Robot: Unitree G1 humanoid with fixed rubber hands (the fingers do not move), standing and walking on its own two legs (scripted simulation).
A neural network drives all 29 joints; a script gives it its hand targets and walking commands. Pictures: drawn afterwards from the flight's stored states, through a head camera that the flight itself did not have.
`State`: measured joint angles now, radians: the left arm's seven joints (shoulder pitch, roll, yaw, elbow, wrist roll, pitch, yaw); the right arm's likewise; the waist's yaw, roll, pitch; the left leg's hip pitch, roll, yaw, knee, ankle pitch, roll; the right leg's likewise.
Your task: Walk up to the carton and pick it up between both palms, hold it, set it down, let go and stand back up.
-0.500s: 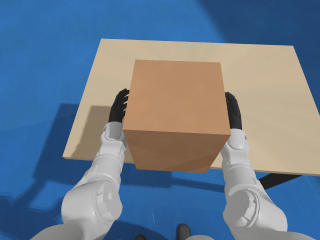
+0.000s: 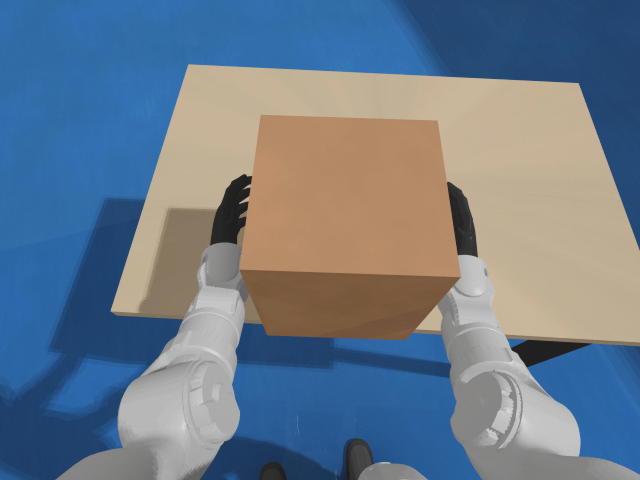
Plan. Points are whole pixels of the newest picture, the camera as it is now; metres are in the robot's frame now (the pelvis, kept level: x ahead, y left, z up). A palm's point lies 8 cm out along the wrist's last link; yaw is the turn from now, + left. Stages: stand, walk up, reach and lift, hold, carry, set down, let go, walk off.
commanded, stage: set down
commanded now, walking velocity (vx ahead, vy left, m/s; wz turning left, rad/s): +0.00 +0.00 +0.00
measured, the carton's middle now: (341, 241) +0.40 -0.05 -0.01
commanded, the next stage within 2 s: none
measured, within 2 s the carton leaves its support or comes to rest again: neither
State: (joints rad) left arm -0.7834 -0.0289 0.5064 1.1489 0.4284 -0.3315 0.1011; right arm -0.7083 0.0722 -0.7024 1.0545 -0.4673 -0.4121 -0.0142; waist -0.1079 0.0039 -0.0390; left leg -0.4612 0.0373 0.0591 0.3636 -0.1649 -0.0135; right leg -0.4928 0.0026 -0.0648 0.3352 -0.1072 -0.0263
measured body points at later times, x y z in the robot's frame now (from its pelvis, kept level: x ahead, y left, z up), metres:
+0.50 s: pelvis -0.02 +0.00 -0.04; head +0.10 +0.00 +0.40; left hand +0.44 +0.11 -0.02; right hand +0.40 -0.23 -0.03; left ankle -0.01 +0.13 -0.74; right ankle +0.02 -0.10 -0.74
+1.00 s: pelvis -0.04 +0.00 -0.04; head +0.06 -0.01 +0.39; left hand +0.46 +0.12 +0.03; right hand +0.41 -0.27 +0.03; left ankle -0.01 +0.13 -0.74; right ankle +0.02 -0.10 -0.74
